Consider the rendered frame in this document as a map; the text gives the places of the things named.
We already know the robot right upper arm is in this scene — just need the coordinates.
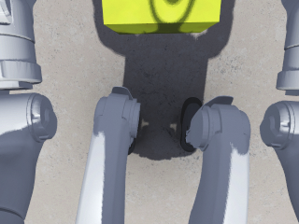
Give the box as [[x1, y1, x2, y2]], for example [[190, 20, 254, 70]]
[[260, 100, 299, 223]]

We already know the carton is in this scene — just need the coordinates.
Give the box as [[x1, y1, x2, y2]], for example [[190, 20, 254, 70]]
[[102, 0, 221, 35]]

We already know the right robot shin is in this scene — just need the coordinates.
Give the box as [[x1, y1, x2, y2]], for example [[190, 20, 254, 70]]
[[185, 95, 251, 149]]

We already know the robot shin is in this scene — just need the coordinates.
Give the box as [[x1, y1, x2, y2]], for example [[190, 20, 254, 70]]
[[185, 95, 251, 149], [93, 86, 134, 147]]

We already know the robot left upper arm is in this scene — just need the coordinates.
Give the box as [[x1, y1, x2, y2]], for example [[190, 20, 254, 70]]
[[0, 92, 58, 224]]

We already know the robot left forearm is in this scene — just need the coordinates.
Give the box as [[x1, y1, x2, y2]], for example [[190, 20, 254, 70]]
[[0, 0, 43, 95]]

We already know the left robot shin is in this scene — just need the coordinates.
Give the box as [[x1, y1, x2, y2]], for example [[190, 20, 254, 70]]
[[93, 86, 134, 147]]

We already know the robot right forearm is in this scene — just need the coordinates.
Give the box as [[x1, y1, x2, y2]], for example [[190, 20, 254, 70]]
[[276, 0, 299, 96]]

